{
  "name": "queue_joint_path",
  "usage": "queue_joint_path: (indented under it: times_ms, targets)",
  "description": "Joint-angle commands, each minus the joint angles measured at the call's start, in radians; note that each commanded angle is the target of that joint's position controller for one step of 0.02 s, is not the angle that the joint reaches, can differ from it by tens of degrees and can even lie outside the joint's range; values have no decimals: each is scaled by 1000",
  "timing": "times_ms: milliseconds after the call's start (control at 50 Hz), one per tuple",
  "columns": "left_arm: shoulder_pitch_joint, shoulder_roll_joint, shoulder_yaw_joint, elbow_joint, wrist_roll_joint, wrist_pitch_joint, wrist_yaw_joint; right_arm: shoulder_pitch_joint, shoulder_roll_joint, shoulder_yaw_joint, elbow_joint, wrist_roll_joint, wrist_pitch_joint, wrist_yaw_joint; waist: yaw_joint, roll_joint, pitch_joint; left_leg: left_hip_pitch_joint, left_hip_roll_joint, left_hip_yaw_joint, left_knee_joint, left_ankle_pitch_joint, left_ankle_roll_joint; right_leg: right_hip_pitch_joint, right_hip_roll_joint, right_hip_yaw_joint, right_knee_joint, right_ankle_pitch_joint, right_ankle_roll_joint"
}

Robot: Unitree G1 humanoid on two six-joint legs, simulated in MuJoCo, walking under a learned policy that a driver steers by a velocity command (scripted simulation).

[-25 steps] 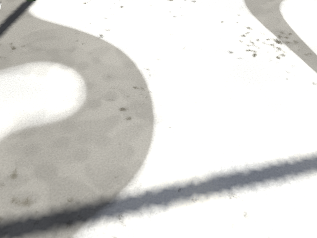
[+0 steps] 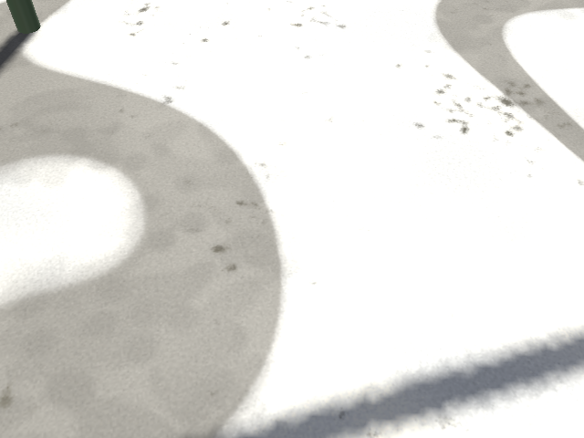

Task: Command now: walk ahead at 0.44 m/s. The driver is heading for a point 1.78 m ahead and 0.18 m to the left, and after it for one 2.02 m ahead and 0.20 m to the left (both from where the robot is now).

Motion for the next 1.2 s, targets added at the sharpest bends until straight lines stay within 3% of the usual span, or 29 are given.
queue_joint_path:
  times_ms: [20,60,120,140,180,200,220,240,260,280,300,340,400,500,540,620,680,720,740,760,780,800,820,840,880,960,1080,1160,1200]
  targets:
    - [-71,1,-13,-94,-22,9,-16,-165,-102,3,-120,-3,-24,-13,69,75,92,-191,174,-77,-243,108,161,34,-71,-21,-286,121,53]
    - [-184,-2,-24,-127,-23,15,-27,-75,-179,-15,-88,16,-22,9,19,113,94,-272,158,-39,-235,148,173,176,-28,-85,-421,144,120]
    - [-224,44,-24,-153,-16,20,-8,35,-228,-43,-44,24,-10,43,-2,77,140,32,304,-143,-166,325,221,-5,-30,-49,-626,216,111]
    - [-236,54,-22,-160,-17,18,-6,52,-231,-47,-33,18,-1,45,5,81,122,111,321,-144,-139,395,219,9,-11,-61,-688,238,91]
    - [-212,95,-6,-161,-45,11,-2,64,-225,-47,-25,-7,8,49,45,108,53,95,261,-71,-25,719,178,238,57,-120,-713,340,35]
    - [27,188,46,-111,-155,0,21,17,-276,-73,-25,103,34,1,182,129,8,6,188,4,231,859,110,432,42,-81,-660,327,29]
    - [225,286,67,-69,-148,-4,32,33,-191,-44,-60,83,29,-13,221,28,-192,-306,101,37,563,601,40,826,-149,167,-604,412,-61]
    - [343,315,76,-28,-117,7,33,129,-48,-8,-50,92,11,-16,199,-261,-362,-555,-66,-10,948,-178,-43,1042,-360,619,-837,192,-194]
    - [322,208,47,-19,-106,7,31,62,-101,-26,-48,115,-11,-13,201,-186,-286,-682,-35,-152,1100,-286,-22,987,-345,711,-934,118,-156]
    - [202,163,36,-34,-105,1,35,-84,-165,-47,-101,131,-26,-11,173,-132,-116,-776,26,-130,1117,-203,0,838,-328,548,-940,188,-108]
    - [111,108,18,-52,-93,-7,31,-166,-189,-55,-126,116,-29,-15,143,-48,-67,-745,82,-102,1075,-103,16,695,-297,407,-961,299,-83]
    - [32,72,8,-52,-81,-22,12,-138,-167,-66,-131,88,-7,-22,61,-38,-45,-636,152,-98,960,7,24,532,-219,259,-1038,298,-54]
    - [46,103,13,-27,-83,-29,8,-116,-138,-70,-127,86,26,-21,15,-15,19,-638,171,-84,874,50,16,427,-195,168,-1114,326,-72]
    - [120,145,17,-4,-81,-16,43,-340,-149,-71,-193,71,14,-8,63,-5,81,-614,135,-17,444,401,-9,370,-115,18,-1158,382,-38]
    - [183,172,22,17,-90,-13,50,-418,-138,-64,-209,76,11,2,95,-5,89,-565,105,4,341,471,-13,397,-122,11,-1169,333,-31]
    - [259,170,27,59,-101,12,57,-511,-163,-67,-243,81,9,24,115,-8,117,-644,96,-26,233,410,16,616,-194,28,-1102,362,-23]
    - [217,203,44,48,-101,31,60,-465,-219,-84,-239,78,14,34,59,-44,57,-541,53,4,226,227,54,707,-218,22,-965,653,4]
    - [206,175,31,43,-89,44,61,-197,-282,-122,-159,81,12,25,-76,-47,-105,-167,12,29,211,239,110,643,-146,-22,-638,865,53]
    - [238,138,12,20,-68,40,67,-7,-365,-139,-117,71,18,18,-118,96,-271,164,216,-211,245,266,167,411,-76,-65,-292,505,90]
    - [395,-10,-27,36,-81,16,50,29,-392,-144,-87,71,19,29,-17,357,-400,474,411,-719,100,2,332,14,111,27,32,-242,143]
    - [303,118,0,37,-111,-8,49,-2,-297,-121,-100,81,17,27,-62,213,-346,431,379,-745,21,-142,282,-95,57,134,122,-242,123]
    - [173,165,15,-9,-134,-24,52,-99,-267,-112,-112,82,13,19,-53,166,-182,274,349,-584,-7,-92,234,-154,8,99,119,-141,112]
    - [112,160,13,-26,-128,-30,62,-182,-258,-105,-128,74,10,17,-22,69,-108,116,319,-471,-35,41,214,-115,-45,78,70,-43,113]
    - [85,153,22,-30,-110,-27,70,-226,-229,-98,-130,62,6,19,7,51,-55,-1,284,-384,-58,154,208,-77,-75,71,11,6,117]
    - [133,114,24,-23,-103,-7,70,-230,-195,-87,-115,52,-1,23,58,85,-50,-92,246,-298,-106,230,210,8,-108,78,-45,46,117]
    - [36,93,22,-50,-84,28,59,-181,-236,-100,-78,58,-3,5,56,65,20,-140,238,-195,-174,303,232,-67,-138,54,-224,155,158]
    - [-173,69,9,-92,-93,19,43,-83,-259,-103,-34,72,12,-12,-11,70,64,-90,185,-82,-185,294,177,-30,-76,-2,-600,432,169]
    - [-281,77,1,-132,-101,11,19,-32,-265,-100,0,77,21,-14,-32,84,83,40,244,-96,-122,295,166,-58,-51,2,-691,378,146]
    - [-284,97,4,-142,-101,4,8,-37,-275,-106,8,80,29,-18,-11,101,82,91,277,-106,-79,349,151,-35,-41,4,-722,308,118]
